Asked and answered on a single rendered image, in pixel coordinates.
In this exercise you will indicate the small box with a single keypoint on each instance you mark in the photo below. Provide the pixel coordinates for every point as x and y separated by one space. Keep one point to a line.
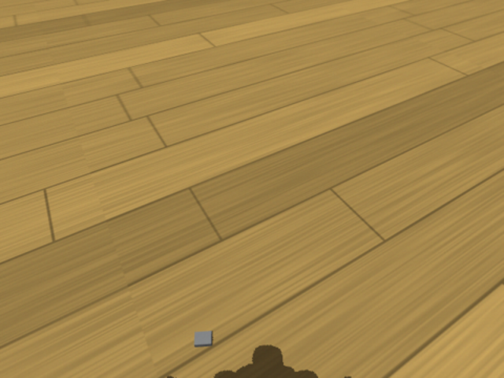
203 339

